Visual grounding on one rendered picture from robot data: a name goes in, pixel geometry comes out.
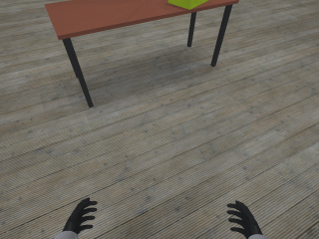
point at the right robot hand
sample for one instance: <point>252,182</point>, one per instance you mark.
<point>249,224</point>

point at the carton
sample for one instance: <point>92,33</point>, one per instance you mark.
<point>187,4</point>

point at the table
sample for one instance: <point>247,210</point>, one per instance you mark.
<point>75,18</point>

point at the left robot hand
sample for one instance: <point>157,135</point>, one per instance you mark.
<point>76,219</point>

